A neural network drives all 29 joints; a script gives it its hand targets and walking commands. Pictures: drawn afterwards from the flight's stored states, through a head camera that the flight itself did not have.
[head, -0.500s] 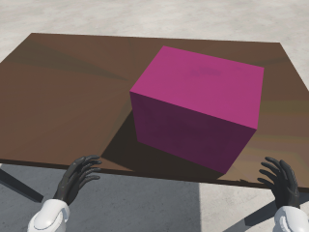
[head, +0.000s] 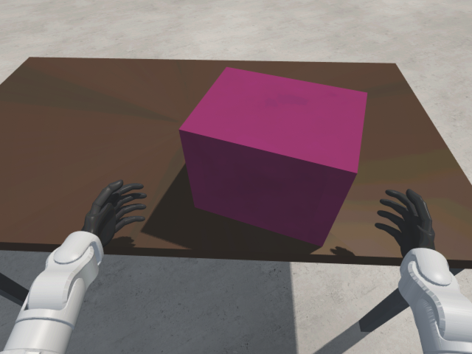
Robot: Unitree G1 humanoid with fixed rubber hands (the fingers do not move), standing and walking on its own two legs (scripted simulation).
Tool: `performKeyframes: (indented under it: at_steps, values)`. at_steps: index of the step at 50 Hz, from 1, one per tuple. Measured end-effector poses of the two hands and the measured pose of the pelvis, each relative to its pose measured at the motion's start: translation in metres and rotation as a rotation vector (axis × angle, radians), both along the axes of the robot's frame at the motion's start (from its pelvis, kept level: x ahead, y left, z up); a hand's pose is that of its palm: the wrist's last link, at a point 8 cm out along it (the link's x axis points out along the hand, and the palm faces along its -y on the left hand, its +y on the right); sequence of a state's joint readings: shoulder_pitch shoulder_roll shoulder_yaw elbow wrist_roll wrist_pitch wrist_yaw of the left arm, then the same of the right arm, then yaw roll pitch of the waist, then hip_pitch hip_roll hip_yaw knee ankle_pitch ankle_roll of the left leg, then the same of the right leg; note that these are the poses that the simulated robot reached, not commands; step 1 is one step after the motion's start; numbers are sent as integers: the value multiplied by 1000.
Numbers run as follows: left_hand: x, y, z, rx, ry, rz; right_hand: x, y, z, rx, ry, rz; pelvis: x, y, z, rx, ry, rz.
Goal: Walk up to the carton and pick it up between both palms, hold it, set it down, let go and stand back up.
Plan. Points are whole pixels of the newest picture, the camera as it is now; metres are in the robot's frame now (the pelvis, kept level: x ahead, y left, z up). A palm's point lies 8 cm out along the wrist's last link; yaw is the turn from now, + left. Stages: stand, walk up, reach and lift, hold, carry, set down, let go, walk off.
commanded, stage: reach and lift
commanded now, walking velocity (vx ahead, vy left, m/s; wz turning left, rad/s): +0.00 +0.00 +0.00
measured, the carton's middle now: (273, 155) +0.48 -0.07 +0.05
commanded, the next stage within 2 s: none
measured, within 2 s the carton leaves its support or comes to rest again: neither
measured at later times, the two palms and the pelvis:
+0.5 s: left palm (115, 173) +0.39 +0.21 +0.11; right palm (423, 202) +0.31 -0.27 +0.11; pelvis -0.01 +0.01 +0.00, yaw +0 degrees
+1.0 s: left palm (129, 136) +0.45 +0.19 +0.14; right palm (420, 163) +0.36 -0.28 +0.14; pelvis +0.00 +0.01 +0.00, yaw +1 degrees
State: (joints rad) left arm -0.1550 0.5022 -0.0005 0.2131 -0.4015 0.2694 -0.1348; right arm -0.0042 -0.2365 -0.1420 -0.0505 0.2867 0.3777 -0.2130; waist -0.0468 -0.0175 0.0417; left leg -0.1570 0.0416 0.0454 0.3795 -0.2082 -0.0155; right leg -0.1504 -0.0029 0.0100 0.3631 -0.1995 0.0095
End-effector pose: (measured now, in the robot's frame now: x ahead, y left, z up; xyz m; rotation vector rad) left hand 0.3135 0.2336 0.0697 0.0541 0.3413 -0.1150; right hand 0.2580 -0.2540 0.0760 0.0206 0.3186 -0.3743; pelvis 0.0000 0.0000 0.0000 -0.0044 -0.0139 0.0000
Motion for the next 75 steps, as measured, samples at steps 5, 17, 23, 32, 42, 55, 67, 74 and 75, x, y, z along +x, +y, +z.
performKeyframes:
  at_steps: [5,17,23,32,42,55,67,74,75]
  values:
    - [16,0,7,2,-9,-3,11,1,5,10,-8,-2,-5,3,-1,-2,16,-4]
    - [51,-12,31,11,-25,-26,35,-8,25,19,-64,-7,-7,11,-2,-10,33,1]
    - [71,-17,41,12,-25,-25,46,-15,34,17,-68,-14,-6,12,-2,-11,37,2]
    - [98,-25,49,10,-26,-18,64,-20,43,12,-65,-3,-5,10,-1,-12,58,5]
    - [120,-34,55,17,-23,-12,87,-23,55,7,-80,3,-2,8,-2,-15,93,13]
    - [150,-42,80,26,-49,-4,113,-26,72,6,-80,-2,0,6,-2,-19,140,22]
    - [168,-51,103,35,-65,7,128,-30,93,8,-92,-18,-2,5,-4,-22,186,25]
    - [176,-55,114,34,-79,22,135,-31,107,5,-99,-27,-5,4,-5,-23,219,26]
    - [177,-56,115,34,-81,24,136,-31,108,4,-98,-28,-5,3,-5,-23,223,26]
